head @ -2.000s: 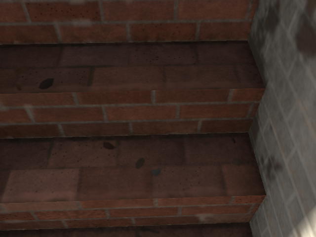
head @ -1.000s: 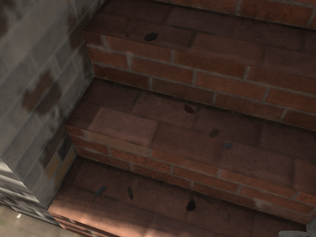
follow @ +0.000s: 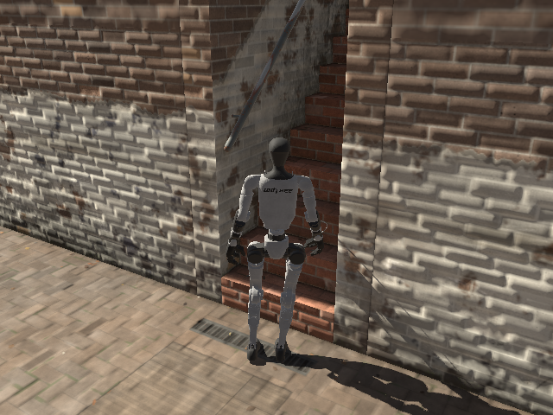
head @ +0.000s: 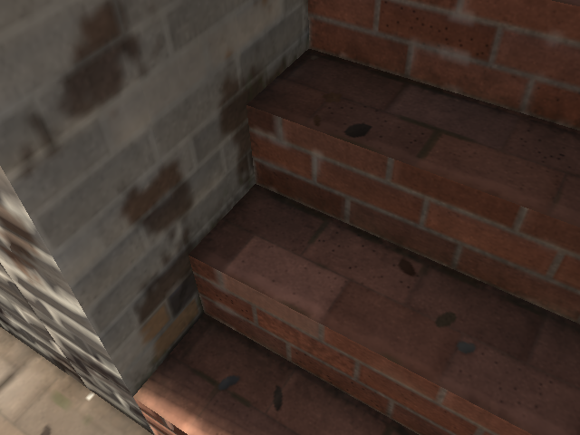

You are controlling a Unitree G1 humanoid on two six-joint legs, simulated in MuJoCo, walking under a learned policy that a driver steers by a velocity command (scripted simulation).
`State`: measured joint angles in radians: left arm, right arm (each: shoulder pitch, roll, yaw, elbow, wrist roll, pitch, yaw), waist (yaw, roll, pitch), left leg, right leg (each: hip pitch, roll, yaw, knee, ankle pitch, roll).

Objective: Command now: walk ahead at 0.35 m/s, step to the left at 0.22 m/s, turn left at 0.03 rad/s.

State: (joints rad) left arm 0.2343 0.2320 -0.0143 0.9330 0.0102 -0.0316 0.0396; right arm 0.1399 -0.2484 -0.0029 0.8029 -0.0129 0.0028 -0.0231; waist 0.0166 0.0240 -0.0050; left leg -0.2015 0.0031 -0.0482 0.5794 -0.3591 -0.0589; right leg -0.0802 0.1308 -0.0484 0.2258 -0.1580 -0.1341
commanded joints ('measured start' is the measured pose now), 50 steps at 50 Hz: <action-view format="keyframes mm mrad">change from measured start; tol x16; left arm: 1 142 321 112 -18 6 -39 55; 6 -73 -7 -15 -80 17 34 0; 23 58 249 39 65 25 -11 -41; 50 -87 113 31 20 17 -16 -29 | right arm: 1 160 -128 -58 -9 8 53 48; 8 -90 -59 -5 -40 -28 18 -9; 16 128 -95 31 130 -24 -16 -34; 50 -4 -117 -47 133 -23 -38 -25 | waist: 1 -45 97 -87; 6 -9 -242 91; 17 38 79 -16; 50 -28 -14 -26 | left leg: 1 -569 -21 -218 628 -122 -35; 3 -666 -32 -256 773 15 -23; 5 -165 -53 32 515 146 -4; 10 -109 -15 123 84 22 16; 15 133 62 7 -310 284 64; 21 135 96 -77 -276 292 89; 24 113 85 -66 -181 537 92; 50 75 71 -110 -287 349 128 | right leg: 1 382 -583 478 157 558 136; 3 254 -460 330 144 298 89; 4 -59 -258 24 0 96 38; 6 -307 -137 -72 -34 218 24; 10 -4 -225 75 64 565 32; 15 -25 -382 265 62 496 79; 20 -107 -250 188 -29 16 73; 24 -53 -238 146 43 452 120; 32 -127 -204 121 5 16 96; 50 -109 -210 110 36 -32 100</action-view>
